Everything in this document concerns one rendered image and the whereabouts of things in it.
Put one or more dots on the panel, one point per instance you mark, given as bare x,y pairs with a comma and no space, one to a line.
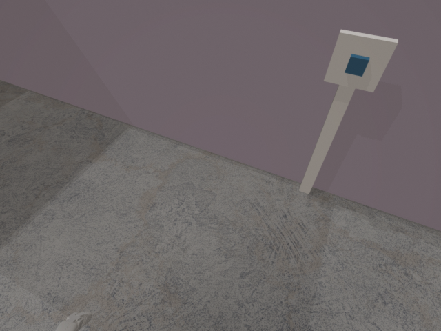
380,50

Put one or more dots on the robot left hand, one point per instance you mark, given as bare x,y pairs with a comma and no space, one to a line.
74,322

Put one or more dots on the button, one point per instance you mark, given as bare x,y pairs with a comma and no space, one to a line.
357,65

